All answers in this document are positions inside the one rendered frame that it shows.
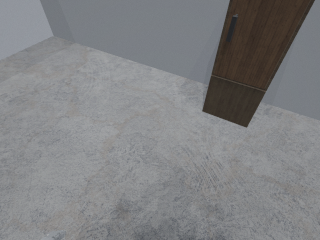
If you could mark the robot left hand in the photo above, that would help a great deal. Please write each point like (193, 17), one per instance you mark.
(55, 235)

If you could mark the cupboard door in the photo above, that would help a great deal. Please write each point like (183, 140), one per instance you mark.
(261, 34)

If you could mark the handle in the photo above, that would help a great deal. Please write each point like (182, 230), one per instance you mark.
(232, 27)

